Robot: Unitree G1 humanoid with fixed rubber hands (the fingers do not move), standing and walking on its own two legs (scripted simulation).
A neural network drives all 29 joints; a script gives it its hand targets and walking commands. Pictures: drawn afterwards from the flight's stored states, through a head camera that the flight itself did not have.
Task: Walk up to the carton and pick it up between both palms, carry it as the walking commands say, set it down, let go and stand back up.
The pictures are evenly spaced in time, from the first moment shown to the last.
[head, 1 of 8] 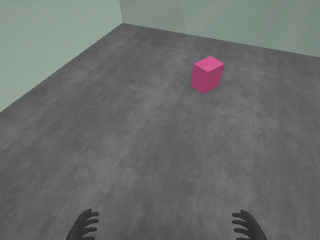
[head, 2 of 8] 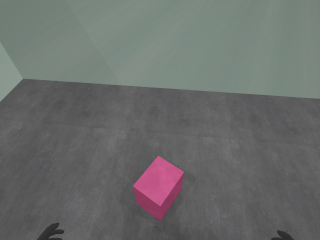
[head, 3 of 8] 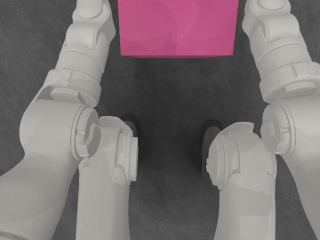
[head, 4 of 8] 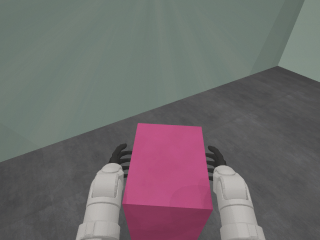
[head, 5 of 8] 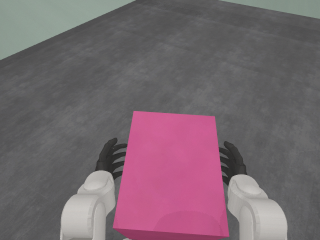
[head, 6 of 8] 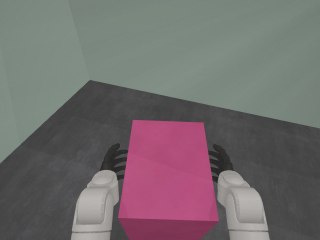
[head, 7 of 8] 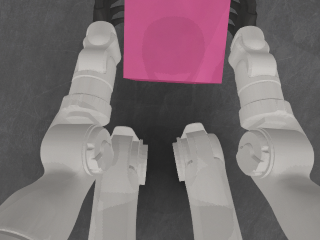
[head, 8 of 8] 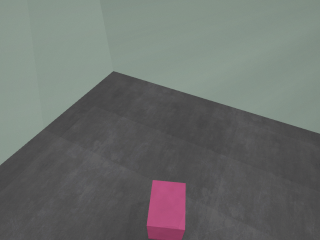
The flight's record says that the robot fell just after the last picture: no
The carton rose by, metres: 0.69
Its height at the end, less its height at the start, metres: +0.00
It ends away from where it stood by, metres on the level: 4.95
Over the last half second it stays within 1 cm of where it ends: yes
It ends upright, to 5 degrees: yes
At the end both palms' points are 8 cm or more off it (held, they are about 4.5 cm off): yes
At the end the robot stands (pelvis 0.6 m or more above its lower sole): yes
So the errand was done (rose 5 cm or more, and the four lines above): yes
